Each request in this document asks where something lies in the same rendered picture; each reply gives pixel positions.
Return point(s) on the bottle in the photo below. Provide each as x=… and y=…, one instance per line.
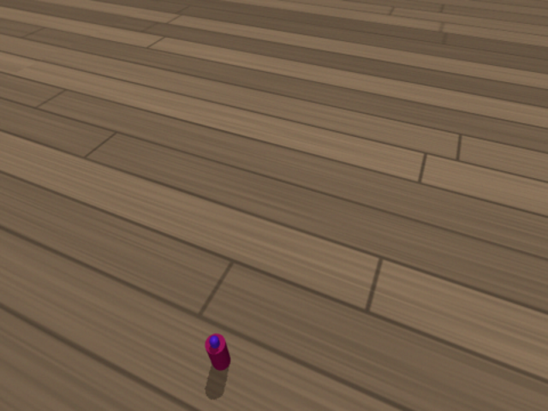
x=217, y=350

